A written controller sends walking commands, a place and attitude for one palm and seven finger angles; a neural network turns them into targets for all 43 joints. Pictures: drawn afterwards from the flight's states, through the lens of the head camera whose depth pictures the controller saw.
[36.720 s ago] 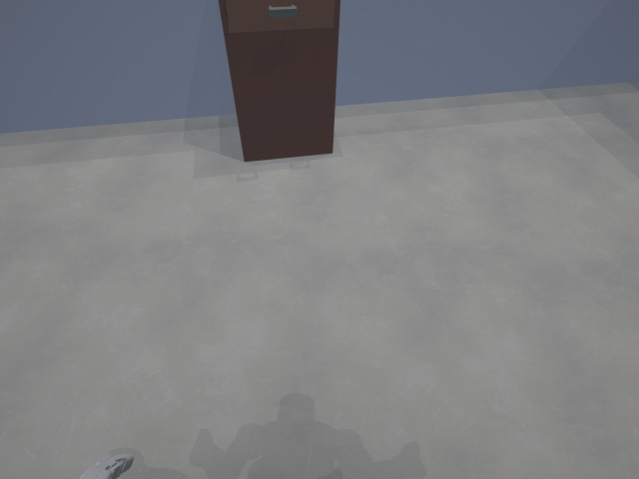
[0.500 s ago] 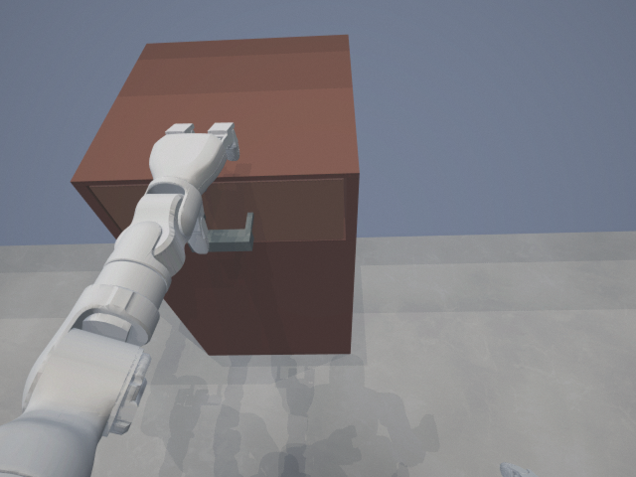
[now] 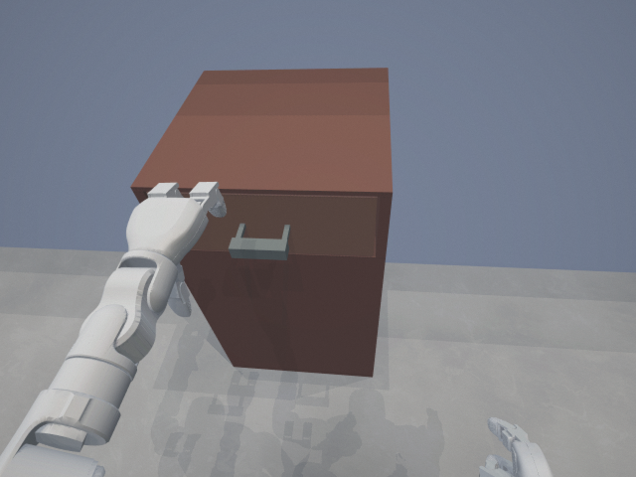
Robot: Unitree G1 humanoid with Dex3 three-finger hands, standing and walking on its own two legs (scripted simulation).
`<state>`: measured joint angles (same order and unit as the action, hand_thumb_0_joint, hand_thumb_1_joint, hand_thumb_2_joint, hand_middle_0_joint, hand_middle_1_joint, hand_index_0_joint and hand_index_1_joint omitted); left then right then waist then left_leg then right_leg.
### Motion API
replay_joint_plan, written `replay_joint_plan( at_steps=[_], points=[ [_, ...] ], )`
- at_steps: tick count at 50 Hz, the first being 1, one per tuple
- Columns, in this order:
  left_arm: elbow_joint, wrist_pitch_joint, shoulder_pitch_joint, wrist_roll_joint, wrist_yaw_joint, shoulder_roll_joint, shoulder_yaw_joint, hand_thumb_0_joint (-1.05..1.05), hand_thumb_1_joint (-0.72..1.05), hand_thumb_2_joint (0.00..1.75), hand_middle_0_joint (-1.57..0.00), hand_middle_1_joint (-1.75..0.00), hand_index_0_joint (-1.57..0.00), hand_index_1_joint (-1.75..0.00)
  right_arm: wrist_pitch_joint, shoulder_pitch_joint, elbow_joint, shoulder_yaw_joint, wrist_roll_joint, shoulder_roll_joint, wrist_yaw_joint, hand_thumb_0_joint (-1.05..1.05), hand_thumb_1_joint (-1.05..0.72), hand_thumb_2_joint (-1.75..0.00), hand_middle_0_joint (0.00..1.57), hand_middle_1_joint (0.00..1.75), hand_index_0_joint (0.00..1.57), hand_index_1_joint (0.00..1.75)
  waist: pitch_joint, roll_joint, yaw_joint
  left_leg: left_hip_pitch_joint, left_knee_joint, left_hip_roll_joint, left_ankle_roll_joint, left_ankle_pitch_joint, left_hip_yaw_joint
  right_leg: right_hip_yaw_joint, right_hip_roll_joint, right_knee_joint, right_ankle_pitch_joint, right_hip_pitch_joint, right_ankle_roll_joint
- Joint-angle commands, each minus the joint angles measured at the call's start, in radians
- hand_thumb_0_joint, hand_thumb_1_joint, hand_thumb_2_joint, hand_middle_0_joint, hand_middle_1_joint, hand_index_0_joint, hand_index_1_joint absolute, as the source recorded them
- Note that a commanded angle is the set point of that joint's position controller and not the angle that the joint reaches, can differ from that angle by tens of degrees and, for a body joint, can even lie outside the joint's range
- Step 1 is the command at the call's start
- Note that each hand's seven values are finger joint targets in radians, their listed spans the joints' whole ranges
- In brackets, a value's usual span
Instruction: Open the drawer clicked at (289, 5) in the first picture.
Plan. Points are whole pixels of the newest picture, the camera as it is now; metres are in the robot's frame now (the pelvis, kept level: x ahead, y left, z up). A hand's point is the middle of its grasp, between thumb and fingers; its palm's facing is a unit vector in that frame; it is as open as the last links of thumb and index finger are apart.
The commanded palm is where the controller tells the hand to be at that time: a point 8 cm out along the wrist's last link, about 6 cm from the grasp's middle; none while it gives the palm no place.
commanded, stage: draw the hand back to the body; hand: left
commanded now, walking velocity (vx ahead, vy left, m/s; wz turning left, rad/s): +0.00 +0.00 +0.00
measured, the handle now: (261, 239) +0.52 +0.17 -0.06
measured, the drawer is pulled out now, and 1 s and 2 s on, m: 0.00 0.00 0.00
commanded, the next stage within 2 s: step back with the hand held close in 1.14 s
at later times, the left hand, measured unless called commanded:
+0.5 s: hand (125, 287) +0.26 +0.22 +0.16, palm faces +0.32 -0.91 -0.27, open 12.4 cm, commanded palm +0.21 +0.26 +0.17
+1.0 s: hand (56, 394) +0.16 +0.24 +0.16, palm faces +0.44 -0.81 -0.39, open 8.2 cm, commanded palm +0.11 +0.28 +0.18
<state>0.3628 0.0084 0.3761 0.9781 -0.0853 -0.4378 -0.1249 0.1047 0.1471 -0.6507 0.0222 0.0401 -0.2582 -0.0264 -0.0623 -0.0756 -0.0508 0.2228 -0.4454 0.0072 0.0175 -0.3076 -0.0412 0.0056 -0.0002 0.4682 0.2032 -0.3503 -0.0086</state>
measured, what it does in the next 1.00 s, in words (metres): stands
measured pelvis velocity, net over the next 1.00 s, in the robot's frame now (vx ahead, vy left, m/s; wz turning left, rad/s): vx -0.01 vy -0.01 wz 0.04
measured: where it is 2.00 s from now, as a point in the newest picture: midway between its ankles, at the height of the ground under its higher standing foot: outside the picture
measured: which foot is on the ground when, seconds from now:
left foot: down 0.00-1.00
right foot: down 0.00-1.00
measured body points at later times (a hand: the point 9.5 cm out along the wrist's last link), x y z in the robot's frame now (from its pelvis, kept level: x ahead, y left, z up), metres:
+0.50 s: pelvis +0.01 +0.00 +0.01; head +0.00 +0.00 +0.46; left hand +0.24 +0.27 +0.18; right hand +0.20 -0.19 -0.08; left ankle -0.05 +0.11 -0.74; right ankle +0.02 -0.12 -0.74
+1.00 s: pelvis -0.01 -0.01 +0.00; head -0.02 -0.03 +0.45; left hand +0.13 +0.28 +0.18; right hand +0.20 -0.21 -0.07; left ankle -0.05 +0.11 -0.74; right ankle +0.02 -0.12 -0.74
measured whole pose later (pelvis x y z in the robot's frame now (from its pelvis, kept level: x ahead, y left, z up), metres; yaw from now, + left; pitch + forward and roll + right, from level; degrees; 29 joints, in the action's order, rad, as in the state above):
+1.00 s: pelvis -0.01 -0.01 +0.00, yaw +2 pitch -4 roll -1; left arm -0.47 -0.13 -0.54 -0.04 -0.09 -0.30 0.29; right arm -0.17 0.19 -0.62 -0.02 0.00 -0.22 -0.07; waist 0.02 -0.07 -0.08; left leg 0.07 -0.44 -0.02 0.00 -0.31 0.01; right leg 0.06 0.02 0.41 0.19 -0.16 -0.02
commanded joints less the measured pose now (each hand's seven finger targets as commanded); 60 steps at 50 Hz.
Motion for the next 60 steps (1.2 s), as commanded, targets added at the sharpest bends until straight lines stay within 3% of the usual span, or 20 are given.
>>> replay_joint_plan(
  at_steps=[1, 4, 7, 8, 9, 10, 11, 13, 14, 15, 19, 21, 24, 28, 34, 39, 45, 47, 53, 60],
  points=[
    [-0.289, 0.027, 0.253, -0.012, -0.015, -0.197, 0.098, 0.0, -0.5, 0.3, -0.3, -1.2, -0.3, -1.2, -0.04, -0.124, 0.152, 0.023, -0.004, -0.097, -0.006, 0.0, -0.9, -0.9, 0.2, 0.3, 0.2, 0.3, -0.261, 0.08, -0.013, -0.003, 0.056, 0.012, -0.004, 0.379, -0.004, 0.009, 0.015, -0.025, -0.265, 0.279, -0.021],
    [-0.374, 0.033, 0.231, -0.023, 0.015, -0.172, 0.068, 0.0, -0.5, 0.3, -0.3, -1.2, -0.3, -1.2, -0.046, -0.149, 0.166, 0.019, -0.006, -0.095, -0.004, 0.0, -0.9, -0.9, 0.2, 0.3, 0.2, 0.3, -0.227, 0.052, -0.006, -0.032, 0.065, 0.013, -0.005, 0.357, 0.006, 0.016, 0.021, -0.047, -0.22, 0.258, -0.025],
    [-0.435, 0.024, 0.165, -0.03, 0.036, -0.204, 0.095, 0.0, -0.5, 0.3, -0.3, -1.2, -0.3, -1.2, -0.049, -0.156, 0.171, 0.009, -0.014, -0.087, -0.009, 0.0, -0.9, -0.9, 0.2, 0.3, 0.2, 0.3, -0.222, 0.061, -0.016, -0.042, 0.067, 0.02, -0.004, 0.36, 0.011, 0.02, 0.02, -0.051, -0.218, 0.274, -0.023],
    [-0.477, -0.025, 0.234, -0.744, 0.031, 0.135, 0.086, 0.0, -0.47, 0.32, -0.3, -1.18, -0.3, -1.18, -0.084, -0.092, 0.255, -0.018, 0.021, -0.001, -0.016, 0.0, -0.9, -0.9, 0.2, 0.3, 0.2, 0.3, -0.129, 0.153, 0.084, -0.141, 0.068, -0.016, 0.023, 0.263, 0.008, 0.05, 0.025, -0.086, -0.187, 0.281, -0.019],
    [-0.507, -0.06, 0.173, -0.813, 0.025, 0.045, 0.131, 0.0, -0.43, 0.33, -0.29, -1.15, -0.29, -1.15, -0.115, -0.131, 0.242, -0.033, 0.008, -0.026, -0.03, 0.0, -0.9, -0.9, 0.2, 0.3, 0.2, 0.3, -0.139, 0.168, 0.06, -0.151, 0.084, -0.018, 0.025, 0.209, 0.028, 0.036, 0.028, -0.09, -0.152, 0.301, -0.017],
    [-0.553, -0.082, 0.136, -0.813, 0.015, 0.001, 0.176, 0.0, -0.4, 0.34, -0.29, -1.13, -0.29, -1.13, -0.131, -0.141, 0.24, -0.037, 0.006, -0.027, -0.036, 0.0, -0.9, -0.9, 0.2, 0.3, 0.2, 0.3, -0.127, 0.156, 0.042, -0.147, 0.087, -0.016, 0.027, 0.211, 0.024, 0.032, 0.024, -0.087, -0.144, 0.298, -0.015],
    [-0.567, -0.095, 0.043, -0.896, 0.003, -0.069, 0.302, 0.0, -0.36, 0.36, -0.29, -1.11, -0.29, -1.11, -0.131, -0.116, 0.232, -0.035, -0.01, -0.049, -0.052, 0.0, -0.9, -0.9, 0.2, 0.3, 0.2, 0.3, -0.152, 0.135, 0.021, -0.148, 0.097, -0.018, 0.018, 0.261, 0.023, 0.039, 0.024, -0.092, -0.176, 0.339, -0.016],
    [-0.685, -0.125, 0.022, -0.95, -0.005, -0.101, 0.368, 0.0, -0.29, 0.39, -0.29, -1.07, -0.29, -1.07, -0.159, -0.102, 0.229, -0.043, -0.026, -0.05, -0.057, 0.0, -0.9, -0.9, 0.2, 0.3, 0.2, 0.3, -0.208, 0.031, 0.008, -0.16, 0.106, -0.019, -0.007, 0.343, 0.026, 0.041, 0.013, -0.083, -0.237, 0.397, -0.018],
    [-0.686, -0.135, -0.029, -0.97, -0.008, -0.109, 0.397, 0.0, -0.26, 0.4, -0.28, -1.04, -0.28, -1.04, -0.171, -0.096, 0.213, -0.044, -0.035, -0.055, -0.06, 0.0, -0.9, -0.9, 0.2, 0.3, 0.2, 0.3, -0.175, -0.025, 0.007, -0.151, 0.111, -0.025, -0.018, 0.344, 0.028, 0.043, 0.013, -0.092, -0.229, 0.389, -0.021],
    [-0.69, -0.138, -0.087, -0.983, -0.007, -0.052, 0.371, 0.0, -0.22, 0.42, -0.28, -1.02, -0.28, -1.02, -0.18, -0.094, 0.212, -0.052, -0.034, -0.041, -0.059, 0.0, -0.9, -0.9, 0.2, 0.3, 0.2, 0.3, -0.127, -0.053, 0.007, -0.137, 0.12, -0.029, -0.029, 0.352, 0.023, 0.049, 0.01, -0.098, -0.224, 0.371, -0.02],
    [-0.737, -0.157, -0.256, -1.016, -0.003, -0.024, 0.403, 0.0, -0.08, 0.48, -0.27, -0.93, -0.27, -0.93, -0.211, -0.084, 0.206, -0.047, -0.043, -0.045, -0.053, 0.0, -0.9, -0.9, 0.2, 0.3, 0.2, 0.3, -0.05, -0.012, 0.004, -0.095, 0.129, -0.039, -0.036, 0.376, 0.022, 0.056, 0.013, -0.112, -0.244, 0.374, -0.02],
    [-0.795, -0.166, -0.324, -1.024, 0.006, 0.018, 0.376, 0.0, -0.01, 0.51, -0.26, -0.88, -0.26, -0.88, -0.223, -0.084, 0.211, -0.045, -0.044, -0.042, -0.045, 0.0, -0.9, -0.9, 0.2, 0.3, 0.2, 0.3, -0.04, -0.039, 0.007, -0.092, 0.123, -0.041, -0.039, 0.403, 0.021, 0.053, 0.01, -0.108, -0.257, 0.369, -0.019],
    [-0.856, -0.173, -0.441, -1.028, 0.013, 0.046, 0.358, 0.0, 0.09, 0.55, -0.26, -0.82, -0.26, -0.82, -0.245, -0.078, 0.215, -0.034, -0.047, -0.057, -0.035, 0.0, -0.9, -0.9, 0.2, 0.3, 0.2, 0.3, -0.061, 0.008, 0.006, -0.1, 0.11, -0.046, -0.039, 0.457, 0.025, 0.053, 0.014, -0.102, -0.282, 0.373, -0.015],
    [-0.957, -0.184, -0.563, -1.026, 0.003, 0.015, 0.41, 0.0, 0.23, 0.62, -0.25, -0.73, -0.25, -0.73, -0.264, -0.066, 0.209, -0.019, -0.052, -0.06, -0.03, 0.0, -0.9, -0.9, 0.2, 0.3, 0.2, 0.3, -0.115, 0.032, 0.002, -0.116, 0.085, -0.044, -0.038, 0.51, 0.02, 0.05, 0.008, -0.084, -0.326, 0.386, -0.008],
    [-1.029, -0.198, -0.726, -1.029, -0.01, -0.041, 0.498, 0.0, 0.44, 0.7, -0.23, -0.59, -0.23, -0.59, -0.281, -0.069, 0.198, -0.008, -0.05, -0.064, -0.036, 0.0, -0.9, -0.9, 0.2, 0.3, 0.2, 0.3, -0.072, 0.038, -0.007, -0.07, 0.082, -0.035, -0.03, 0.414, 0.017, 0.043, 0.007, -0.088, -0.274, 0.365, -0.007],
    [-1.053, -0.204, -0.838, -1.031, -0.016, -0.034, 0.52, 0.0, 0.62, 0.78, -0.22, -0.48, -0.22, -0.48, -0.3, -0.071, 0.194, -0.004, -0.046, -0.055, -0.046, 0.0, -0.9, -0.9, 0.2, 0.3, 0.2, 0.3, -0.027, 0.012, -0.011, -0.056, 0.079, -0.033, -0.027, 0.33, 0.013, 0.038, 0.008, -0.101, -0.21, 0.325, -0.006],
    [-1.071, -0.207, -0.804, -1.022, -0.018, -0.022, 0.498, 0.0, 0.83, 0.87, -0.21, -0.34, -0.21, -0.34, -0.319, -0.066, 0.189, -0.004, -0.045, -0.056, -0.054, 0.0, -0.9, -0.9, 0.2, 0.3, 0.2, 0.3, 0.053, 0.002, 0.007, -0.035, 0.088, -0.032, -0.02, 0.203, 0.024, 0.027, 0.004, -0.124, -0.099, 0.263, -0.003],
    [-1.052, -0.205, -0.785, -1.022, -0.025, -0.02, 0.495, 0.0, 0.9, 0.9, -0.2, -0.3, -0.2, -0.3, -0.325, -0.064, 0.187, -0.005, -0.047, -0.056, -0.06, 0.0, -0.9, -0.9, 0.2, 0.3, 0.2, 0.3, 0.057, 0.049, 0.007, -0.031, 0.089, -0.03, -0.015, 0.172, 0.03, 0.029, 0.005, -0.128, -0.063, 0.259, -0.002],
    [-1.034, -0.205, -0.814, -1.022, -0.036, -0.03, 0.519, 0.0, 0.9, 0.9, -0.2, -0.3, -0.2, -0.3, -0.336, -0.077, 0.184, -0.012, -0.053, -0.042, -0.067, 0.0, -0.9, -0.9, 0.2, 0.3, 0.2, 0.3, 0.028, 0.029, -0.014, -0.033, 0.091, -0.021, -0.015, 0.143, 0.029, 0.021, -0.002, -0.131, -0.028, 0.289, -0.005],
    [-1.047, -0.207, -0.805, -1.018, -0.034, -0.037, 0.517, 0.0, 0.9, 0.9, -0.2, -0.3, -0.2, -0.3, -0.346, -0.083, 0.182, -0.014, -0.052, -0.041, -0.064, 0.0, -0.9, -0.9, 0.2, 0.3, 0.2, 0.3, 0.048, -0.001, -0.013, -0.03, 0.09, -0.023, -0.016, 0.131, 0.032, 0.012, -0.008, -0.144, -0.003, 0.28, -0.005]
  ],
)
